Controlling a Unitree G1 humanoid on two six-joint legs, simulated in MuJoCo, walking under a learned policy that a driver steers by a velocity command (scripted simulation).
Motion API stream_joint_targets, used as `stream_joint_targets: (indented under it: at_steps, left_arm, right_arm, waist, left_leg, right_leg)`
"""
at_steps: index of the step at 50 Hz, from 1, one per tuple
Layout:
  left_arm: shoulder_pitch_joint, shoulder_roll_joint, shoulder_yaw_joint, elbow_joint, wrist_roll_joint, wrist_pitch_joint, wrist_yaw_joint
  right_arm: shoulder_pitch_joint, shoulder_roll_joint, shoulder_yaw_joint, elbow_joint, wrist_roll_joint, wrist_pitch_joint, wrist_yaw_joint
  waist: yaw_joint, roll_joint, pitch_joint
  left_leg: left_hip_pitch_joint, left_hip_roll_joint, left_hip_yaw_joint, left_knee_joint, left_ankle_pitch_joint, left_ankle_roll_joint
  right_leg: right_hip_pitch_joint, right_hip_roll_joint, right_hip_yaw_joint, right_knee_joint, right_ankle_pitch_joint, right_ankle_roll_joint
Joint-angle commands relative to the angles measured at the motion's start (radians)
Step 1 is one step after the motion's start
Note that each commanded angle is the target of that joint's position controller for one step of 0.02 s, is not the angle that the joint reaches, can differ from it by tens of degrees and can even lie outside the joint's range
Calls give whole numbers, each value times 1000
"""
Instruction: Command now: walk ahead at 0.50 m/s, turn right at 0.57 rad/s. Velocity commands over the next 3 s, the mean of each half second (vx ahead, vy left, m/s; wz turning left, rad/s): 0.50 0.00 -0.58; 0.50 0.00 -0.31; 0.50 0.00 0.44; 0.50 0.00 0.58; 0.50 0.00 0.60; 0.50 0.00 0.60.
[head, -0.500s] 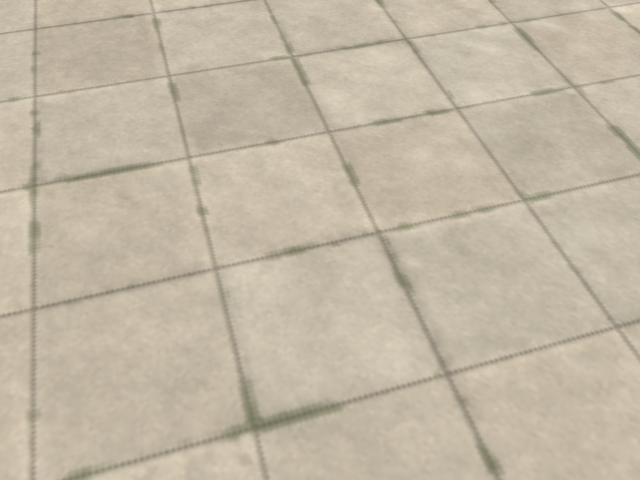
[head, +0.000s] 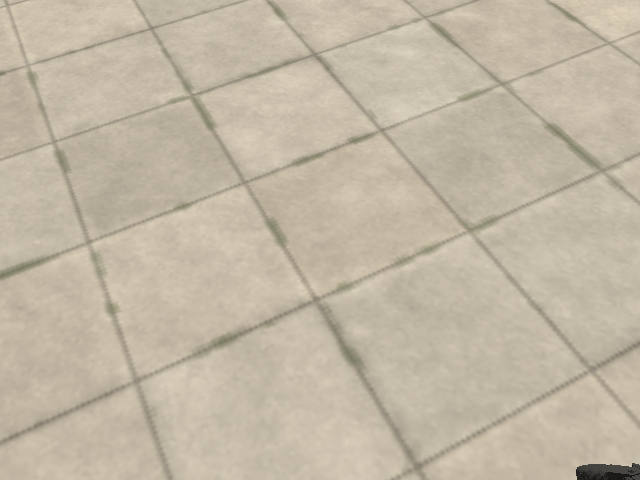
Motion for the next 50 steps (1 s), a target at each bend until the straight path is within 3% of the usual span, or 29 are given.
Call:
stream_joint_targets:
  at_steps: [1, 3, 6, 7, 8, 9, 10, 11, 12, 13, 14, 15, 17, 19, 25, 30, 32, 33, 34, 35, 36, 37, 38, 39, 40, 42, 44, 46, 50]
  left_arm:
    - [19, 179, 48, -56, -7, -6, 13]
    - [42, 170, 46, -47, -12, -1, 14]
    - [35, 169, 48, -50, -6, 9, 21]
    - [19, 160, 46, -56, -4, 12, 21]
    - [9, 128, 34, -67, 0, 11, 18]
    - [11, 73, 12, -88, 16, 8, 13]
    - [160, 14, -7, -116, -13, -3, 11]
    - [156, 123, 9, -90, -26, -4, 14]
    - [44, 182, 26, -99, -20, 1, 14]
    - [-12, 174, 28, -112, -10, 6, 15]
    - [-47, 161, 30, -125, 0, 7, 13]
    - [-42, 141, 31, -130, -5, 11, 6]
    - [-36, 97, 24, -138, -14, 23, -1]
    - [-70, 78, 19, -162, -8, 30, -2]
    - [-208, 54, 6, -201, -5, 16, -30]
    - [-323, 60, 5, -257, -8, 16, -58]
    - [-290, 92, 22, -263, -2, 21, -62]
    - [-217, 121, 38, -250, 0, 25, -60]
    - [-61, 164, 66, -209, -2, 28, -53]
    - [117, 237, 100, -163, -5, 38, -33]
    - [83, 357, 112, -170, -15, 30, -25]
    - [114, 263, 80, -199, -6, 13, -29]
    - [87, 197, 59, -173, 6, 0, -33]
    - [26, 172, 48, -172, 4, -7, -33]
    - [-45, 138, 36, -175, 8, -9, -32]
    - [-95, 110, 23, -175, 26, -23, -31]
    - [-92, 127, 26, -147, 24, -41, -29]
    - [-76, 136, 29, -119, 29, -52, -22]
    - [-64, 134, 24, -87, 33, -56, -9]
  right_arm:
    - [-96, -48, -7, -88, 13, -14, 7]
    - [-120, -71, -14, -105, 19, -20, 14]
    - [-85, -111, -30, -105, 22, -34, 21]
    - [-24, -121, -38, -90, 20, -39, 20]
    - [76, -148, -53, -70, 10, -44, 13]
    - [229, -203, -68, -58, -5, -44, 5]
    - [309, -275, -87, -22, -10, -28, 8]
    - [289, -179, -68, -38, 14, -22, 13]
    - [247, -114, -51, -51, 16, -16, 8]
    - [197, -100, -43, -56, 7, -9, 8]
    - [167, -81, -37, -49, 2, -4, 8]
    - [154, -69, -31, -44, -4, -5, 6]
    - [154, -71, -35, -30, 4, -12, 8]
    - [161, -98, -46, -15, 8, -18, 8]
    - [180, -144, -58, 18, 12, -2, 0]
    - [238, -186, -71, 51, 35, 24, -2]
    - [231, -216, -80, 51, 44, 37, -8]
    - [226, -230, -84, 48, 47, 44, -12]
    - [212, -223, -81, 43, 51, 51, -16]
    - [224, -183, -63, 28, 30, 47, -21]
    - [313, -35, -14, -37, -12, 23, -6]
    - [244, -107, -19, -31, 24, -14, 11]
    - [169, -155, -33, -43, 66, -27, 19]
    - [152, -142, -26, -43, 60, -31, 16]
    - [146, -140, -29, -28, 37, -27, 10]
    - [202, -134, -33, -4, 34, 2, 14]
    - [220, -100, -27, 10, 33, 28, 12]
    - [172, -84, -23, -3, 30, 41, 7]
    - [88, -63, -20, -21, 36, 33, 19]
  waist:
    - [15, -108, -27]
    - [18, -117, -27]
    - [-15, -148, -35]
    - [-50, -158, -53]
    - [-100, -145, -123]
    - [-161, -44, -265]
    - [-93, 300, -376]
    - [-113, 211, -318]
    - [-143, 104, -188]
    - [-127, 36, -113]
    - [-110, 34, -56]
    - [-87, 59, -37]
    - [-74, 83, -26]
    - [-73, 61, -13]
    - [-113, 30, 10]
    - [-136, 31, 49]
    - [-95, 60, 11]
    - [-46, 71, -39]
    - [43, 52, -118]
    - [119, -30, -211]
    - [-13, -313, -288]
    - [60, -203, -426]
    - [70, -144, -279]
    - [29, -85, -189]
    - [-8, -59, -131]
    - [-61, -91, -107]
    - [-77, -82, -80]
    - [-65, -71, -34]
    - [-27, -76, 5]
  left_leg:
    - [168, -80, 58, -149, 161, -7]
    - [171, -86, 30, -204, 135, 6]
    - [215, -87, 13, -247, 15, 44]
    - [295, -91, 29, -278, 1, 65]
    - [464, -60, 19, -293, 2, 101]
    - [724, 106, -136, -270, -51, 163]
    - [1035, 327, -601, -351, -242, 332]
    - [1003, 341, -689, -398, -456, 320]
    - [882, 292, -519, -412, -440, 270]
    - [756, 247, -384, -429, -311, 241]
    - [663, 208, -293, -452, -205, 234]
    - [601, 178, -214, -479, -143, 222]
    - [552, 159, -118, -525, -77, 232]
    - [547, 172, -56, -554, -5, 252]
    - [596, 148, 151, -562, 128, 223]
    - [709, 190, 224, -516, 217, 192]
    - [747, 194, 263, -401, 520, 172]
    - [747, 186, 284, -279, 676, 161]
    - [680, 156, 316, -82, 713, 134]
    - [442, 118, 316, 211, 457, 91]
    - [-16, -81, 246, 567, -500, 33]
    - [-113, -89, 20, 682, -550, 47]
    - [-177, -39, 25, 669, -450, 66]
    - [-142, 9, 36, 588, -362, 76]
    - [-81, 46, 41, 517, -311, 70]
    - [40, 76, 31, 466, -250, 61]
    - [50, 76, 39, 418, -198, 42]
    - [-8, 73, 29, 340, -101, 26]
    - [-14, 26, 25, 100, 148, 34]
  right_leg:
    - [-113, -198, 154, -88, 176, -122]
    - [-50, -221, 211, -41, 135, -112]
    - [38, -258, 299, 54, 148, -93]
    - [36, -243, 305, 102, 180, -79]
    - [2, -193, 274, 222, 220, -50]
    - [-122, -127, 190, 494, 86, -13]
    - [-487, 6, 64, 810, -387, 52]
    - [-614, -84, 89, 947, -383, 64]
    - [-643, -119, 72, 978, -286, 71]
    - [-612, -153, 39, 960, -212, 79]
    - [-594, -179, 35, 914, -164, 83]
    - [-550, -205, 30, 884, -136, 82]
    - [-524, -222, 0, 842, -114, 86]
    - [-556, -234, -6, 782, -71, 96]
    - [-533, -226, -66, 480, 201, 93]
    - [-508, -194, -136, 330, 141, 47]
    - [-411, -139, -187, 309, 37, 7]
    - [-305, -98, -214, 298, -3, -19]
    - [-88, -54, -227, 232, 54, -55]
    - [230, -120, -82, 218, 76, -107]
    - [542, -386, 490, 137, -77, -285]
    - [583, -467, 709, -7, -200, -319]
    - [483, -446, 541, -23, -110, -261]
    - [333, -407, 403, -18, 1, -222]
    - [197, -373, 297, -25, 126, -192]
    - [49, -341, 197, -82, 244, -180]
    - [-10, -336, 110, -132, 305, -180]
    - [-15, -324, 33, -167, 325, -165]
    - [18, -285, -108, -194, 295, -100]
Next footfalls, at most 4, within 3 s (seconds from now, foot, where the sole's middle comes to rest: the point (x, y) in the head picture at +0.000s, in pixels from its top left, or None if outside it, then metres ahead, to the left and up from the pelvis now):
0.18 left None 0.29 0.14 -0.78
0.70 right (462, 477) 0.48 -0.19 -0.78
1.24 left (419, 313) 0.86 -0.13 -0.78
1.72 right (514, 243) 1.08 -0.38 -0.78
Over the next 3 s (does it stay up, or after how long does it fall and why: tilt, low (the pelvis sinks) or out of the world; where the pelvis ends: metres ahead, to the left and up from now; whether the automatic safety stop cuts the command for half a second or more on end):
stays up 1.58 -0.07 0.00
